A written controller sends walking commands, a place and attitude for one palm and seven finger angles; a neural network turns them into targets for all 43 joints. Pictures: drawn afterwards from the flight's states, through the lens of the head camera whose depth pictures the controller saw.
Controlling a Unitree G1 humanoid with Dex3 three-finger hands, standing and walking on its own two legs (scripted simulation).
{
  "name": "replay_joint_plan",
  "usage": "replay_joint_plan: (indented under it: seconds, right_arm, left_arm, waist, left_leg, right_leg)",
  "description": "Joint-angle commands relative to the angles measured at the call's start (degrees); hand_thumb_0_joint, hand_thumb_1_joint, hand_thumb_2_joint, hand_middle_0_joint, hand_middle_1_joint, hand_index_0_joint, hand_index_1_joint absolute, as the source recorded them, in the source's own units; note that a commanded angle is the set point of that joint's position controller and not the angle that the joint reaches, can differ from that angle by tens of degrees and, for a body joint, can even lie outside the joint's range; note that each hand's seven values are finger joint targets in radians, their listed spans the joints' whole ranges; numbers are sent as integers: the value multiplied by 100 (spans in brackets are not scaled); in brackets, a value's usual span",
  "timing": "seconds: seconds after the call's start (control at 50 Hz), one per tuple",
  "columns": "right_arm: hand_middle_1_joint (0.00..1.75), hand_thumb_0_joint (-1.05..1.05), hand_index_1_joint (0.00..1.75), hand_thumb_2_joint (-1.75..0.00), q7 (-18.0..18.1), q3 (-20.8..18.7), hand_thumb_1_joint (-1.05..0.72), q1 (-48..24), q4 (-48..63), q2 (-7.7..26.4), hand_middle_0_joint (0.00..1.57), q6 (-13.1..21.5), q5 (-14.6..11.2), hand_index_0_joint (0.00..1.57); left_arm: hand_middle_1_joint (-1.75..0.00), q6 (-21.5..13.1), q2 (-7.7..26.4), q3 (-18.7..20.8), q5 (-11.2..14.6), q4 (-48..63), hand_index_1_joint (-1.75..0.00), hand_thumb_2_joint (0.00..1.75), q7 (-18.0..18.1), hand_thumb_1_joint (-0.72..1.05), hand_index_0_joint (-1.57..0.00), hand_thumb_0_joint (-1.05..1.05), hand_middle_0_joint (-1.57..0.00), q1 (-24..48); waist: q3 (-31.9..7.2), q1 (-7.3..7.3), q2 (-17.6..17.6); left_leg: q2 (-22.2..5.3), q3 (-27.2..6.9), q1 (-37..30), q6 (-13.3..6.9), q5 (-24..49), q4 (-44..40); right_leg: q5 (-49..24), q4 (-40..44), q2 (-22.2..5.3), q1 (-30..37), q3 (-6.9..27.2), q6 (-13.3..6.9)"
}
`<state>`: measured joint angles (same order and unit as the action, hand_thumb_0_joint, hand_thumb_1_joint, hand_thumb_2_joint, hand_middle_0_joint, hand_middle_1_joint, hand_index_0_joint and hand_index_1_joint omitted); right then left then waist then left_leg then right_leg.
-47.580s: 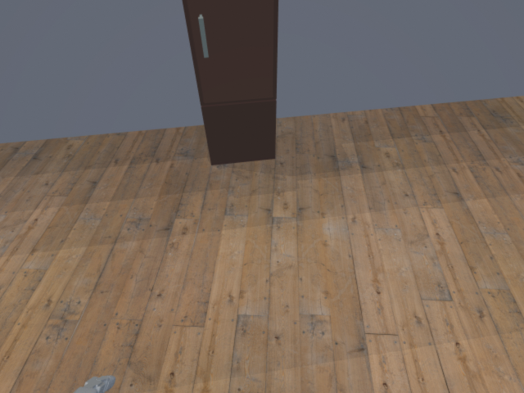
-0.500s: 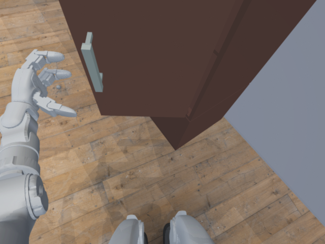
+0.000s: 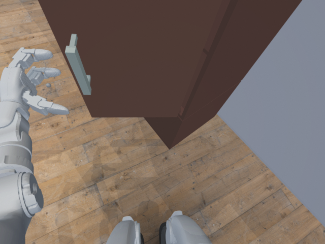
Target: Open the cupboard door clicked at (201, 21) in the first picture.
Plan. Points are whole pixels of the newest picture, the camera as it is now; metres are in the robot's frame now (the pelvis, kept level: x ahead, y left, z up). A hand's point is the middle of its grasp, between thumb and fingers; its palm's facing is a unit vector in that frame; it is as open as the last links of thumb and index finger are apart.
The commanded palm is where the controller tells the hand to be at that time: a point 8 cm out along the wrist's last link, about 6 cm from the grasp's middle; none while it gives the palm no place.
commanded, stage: move the hooked fingers beside the handle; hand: left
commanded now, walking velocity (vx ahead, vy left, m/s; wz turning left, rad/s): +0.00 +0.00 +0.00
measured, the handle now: (81, 67) +0.53 +0.18 +0.05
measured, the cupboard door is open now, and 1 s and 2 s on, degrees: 56 56 56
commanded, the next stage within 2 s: slide the fingers in behind the handle in 0.46 s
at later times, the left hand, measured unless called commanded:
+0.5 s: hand (48, 83) +0.47 +0.24 +0.05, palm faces +0.01 -1.00 -0.02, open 14.0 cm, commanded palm +0.46 +0.28 +0.05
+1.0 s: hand (63, 88) +0.46 +0.21 +0.05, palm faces +0.00 -1.00 -0.02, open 14.0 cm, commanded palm +0.44 +0.25 +0.05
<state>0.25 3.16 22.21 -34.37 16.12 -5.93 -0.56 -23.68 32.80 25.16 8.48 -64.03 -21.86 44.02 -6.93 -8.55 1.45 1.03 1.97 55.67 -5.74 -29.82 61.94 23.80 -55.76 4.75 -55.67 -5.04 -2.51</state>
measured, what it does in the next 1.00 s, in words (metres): stands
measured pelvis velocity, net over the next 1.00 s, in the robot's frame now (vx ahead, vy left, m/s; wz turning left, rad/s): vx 0.00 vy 0.00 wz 0.01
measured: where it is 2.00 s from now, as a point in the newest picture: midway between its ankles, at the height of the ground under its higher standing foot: outside the picture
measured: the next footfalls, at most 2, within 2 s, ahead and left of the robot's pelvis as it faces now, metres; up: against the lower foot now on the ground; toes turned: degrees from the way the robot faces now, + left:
none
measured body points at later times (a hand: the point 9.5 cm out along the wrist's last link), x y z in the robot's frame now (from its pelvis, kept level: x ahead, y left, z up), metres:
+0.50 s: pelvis +0.00 +0.00 +0.00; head +0.14 +0.03 +0.42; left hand +0.47 +0.30 +0.06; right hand +0.03 -0.27 -0.11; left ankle -0.01 +0.05 -0.66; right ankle +0.02 -0.10 -0.66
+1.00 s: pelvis +0.00 +0.00 +0.00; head +0.12 +0.03 +0.43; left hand +0.46 +0.26 +0.05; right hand +0.03 -0.27 -0.11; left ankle -0.01 +0.05 -0.66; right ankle +0.02 -0.10 -0.66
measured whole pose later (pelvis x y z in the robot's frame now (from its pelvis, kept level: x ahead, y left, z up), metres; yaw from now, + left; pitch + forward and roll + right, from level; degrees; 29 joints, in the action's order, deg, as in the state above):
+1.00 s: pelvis +0.00 +0.00 +0.00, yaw +1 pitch +22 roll -4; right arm -0.4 2.6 21.2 -34.4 15.7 -5.6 -0.6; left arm -25.4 27.0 20.2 8.8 -61.6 -17.9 42.9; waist -7.3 -7.4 2.0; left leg 1.4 1.8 54.9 -5.4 -29.7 62.2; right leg 24.0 -56.4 4.4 -55.0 -5.2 -2.6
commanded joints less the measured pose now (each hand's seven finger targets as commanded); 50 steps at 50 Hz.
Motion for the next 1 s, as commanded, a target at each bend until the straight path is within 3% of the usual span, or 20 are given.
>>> replay_joint_plan:
  seconds: [0.0,0.04,0.1,0.18,0.24,0.32,0.36,0.42,0.5,0.54,0.56,0.58,0.62,0.7,0.78,0.84,0.86,0.92,0.96,0.98]
  right_arm:
    - [30,0,30,-90,110,-378,-90,791,365,1060,20,85,-37,20]
    - [30,0,30,-90,113,-421,-90,804,279,1123,20,97,-14,20]
    - [30,0,30,-90,124,-409,-90,769,287,1113,20,144,-18,20]
    - [30,0,30,-90,155,-399,-90,755,253,1143,20,159,-31,20]
    - [30,0,30,-90,160,-351,-90,729,308,1124,20,161,-32,20]
    - [30,0,30,-90,152,-380,-90,739,304,1138,20,167,-10,20]
    - [30,0,30,-90,134,-387,-90,739,310,1135,20,182,-9,20]
    - [30,0,30,-90,117,-394,-90,782,273,1121,20,155,-20,20]
    - [30,0,30,-90,132,-367,-90,762,322,1092,20,110,-61,20]
    - [30,0,30,-90,133,-388,-90,799,291,1136,20,102,-40,20]
    - [30,0,30,-90,124,-376,-90,785,306,1115,20,109,-38,20]
    - [30,0,30,-90,134,-395,-90,798,287,1128,20,121,-24,20]
    - [30,0,30,-90,109,-401,-90,810,296,1101,20,143,-4,20]
    - [30,0,30,-90,68,-423,-90,818,310,1076,20,163,19,20]
    - [30,0,30,-90,33,-423,-90,784,308,1050,20,88,-14,20]
    - [30,0,30,-90,38,-438,-90,778,336,1040,20,80,-26,20]
    - [30,0,30,-90,36,-440,-90,762,356,1041,20,80,-33,20]
    - [30,0,30,-90,14,-450,-90,719,300,995,20,118,-16,20]
    - [30,0,30,-90,11,-458,-90,720,282,1023,20,116,-13,20]
    - [30,0,30,-90,7,-449,-90,701,273,1005,20,124,-14,20]
  left_arm:
    - [-120,-399,1391,-65,142,1319,-120,30,-17,-50,-30,0,-30,2298]
    - [-120,-494,1563,64,148,1325,-120,30,-21,-50,-30,0,-30,2355]
    - [-120,-540,1473,35,242,1286,-120,30,-63,-50,-30,0,-30,2367]
    - [-120,-356,1641,137,157,765,-120,30,-72,-50,-30,0,-30,2272]
    - [-120,-344,1696,67,98,870,-120,30,-108,-50,-30,0,-30,2362]
    - [-120,-501,1807,161,162,1231,-120,30,-104,-50,-30,0,-30,2640]
    - [-120,-544,1827,223,209,1443,-120,30,-96,-50,-30,0,-30,2585]
    - [-120,-446,1604,96,230,1263,-120,30,-128,-50,-30,0,-30,2399]
    - [-120,-223,1266,-173,180,895,-120,30,-109,-50,-30,0,-30,2303]
    - [-120,-238,1490,-8,122,909,-120,30,-36,-50,-30,0,-30,2278]
    - [-120,-258,1288,-151,155,955,-120,30,-15,-50,-30,0,-30,2379]
    - [-120,-314,1417,-23,169,1017,-120,30,36,-50,-30,0,-30,2440]
    - [-120,-479,1366,-33,199,1258,-120,30,82,-50,-30,0,-30,2537]
    - [-120,-601,1395,59,178,1437,-120,30,179,-50,-30,0,-30,2323]
    - [-120,-440,1094,-149,127,1257,-120,30,225,-50,-30,0,-30,2036]
    - [-120,-429,1058,-134,159,1406,-120,30,267,-50,-30,0,-30,2011]
    - [-120,-434,993,-160,174,1401,-120,30,303,-50,-30,0,-30,1954]
    - [-120,-554,634,-430,184,1540,-120,30,404,-50,-30,0,-30,2245]
    - [-120,-602,726,-327,146,1366,-120,30,491,-50,-30,0,-30,2145]
    - [-120,-598,591,-420,137,1251,-120,30,530,-50,-30,0,-30,2210]
  waist:
    - [-2482,-39,932]
    - [-2601,-24,898]
    - [-2709,-55,931]
    - [-2410,-70,568]
    - [-2590,-25,883]
    - [-3007,-43,887]
    - [-3195,43,1135]
    - [-3151,10,956]
    - [-2444,-88,723]
    - [-2525,-20,765]
    - [-2549,-107,706]
    - [-2593,-85,585]
    - [-2916,-23,835]
    - [-3125,42,914]
    - [-2800,36,738]
    - [-2841,95,820]
    - [-2748,83,667]
    - [-2654,-4,779]
    - [-2527,18,636]
    - [-2425,-59,432]
  left_leg:
    - [-296,-796,-2140,553,3178,-679]
    - [-335,-879,-2321,606,3199,-668]
    - [-307,-848,-2312,588,3260,-591]
    - [-268,-802,-1776,492,2745,-609]
    - [-249,-778,-1863,524,2917,-563]
    - [-297,-848,-2167,575,3335,-443]
    - [-309,-893,-2399,630,3535,-481]
    - [-340,-921,-2479,638,3729,-476]
    - [-293,-851,-2045,541,3153,-586]
    - [-310,-896,-2089,585,3102,-609]
    - [-302,-879,-2073,559,3044,-579]
    - [-301,-878,-2021,550,2987,-570]
    - [-308,-921,-2282,622,3270,-542]
    - [-305,-891,-2398,639,3593,-487]
    - [-315,-849,-2270,611,3380,-603]
    - [-316,-863,-2378,641,3525,-639]
    - [-321,-879,-2335,640,3421,-660]
    - [-337,-925,-2470,677,3366,-665]
    - [-319,-926,-2311,668,3101,-682]
    - [-289,-881,-2115,606,2778,-686]
  right_leg:
    - [-1587,353,-100,990,372,40]
    - [-1497,346,-88,923,355,37]
    - [-1584,307,-90,940,372,27]
    - [-1482,322,-118,1071,399,52]
    - [-1579,255,-127,1056,421,40]
    - [-1751,181,-97,1040,412,49]
    - [-1758,181,-105,1063,389,43]
    - [-1789,216,-84,993,354,59]
    - [-1546,299,-89,861,325,53]
    - [-1473,272,-102,825,317,46]
    - [-1479,284,-99,781,336,63]
    - [-1502,277,-104,881,346,60]
    - [-1558,219,-92,870,347,48]
    - [-1744,171,-82,991,348,36]
    - [-1656,275,-90,1037,328,65]
    - [-1724,283,-91,1077,329,53]
    - [-1653,300,-92,1043,318,59]
    - [-1536,293,-85,840,292,53]
    - [-1409,295,-94,831,306,48]
    - [-1351,321,-99,890,328,63]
